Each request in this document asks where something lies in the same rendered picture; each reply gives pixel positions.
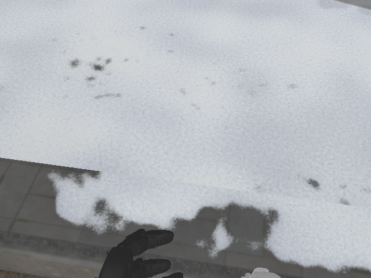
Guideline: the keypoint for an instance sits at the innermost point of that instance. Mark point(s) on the right robot shin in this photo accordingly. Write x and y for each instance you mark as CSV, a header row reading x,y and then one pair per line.
x,y
260,270

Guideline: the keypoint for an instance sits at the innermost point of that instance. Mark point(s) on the left robot hand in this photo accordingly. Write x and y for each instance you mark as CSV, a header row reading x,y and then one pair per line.
x,y
119,262

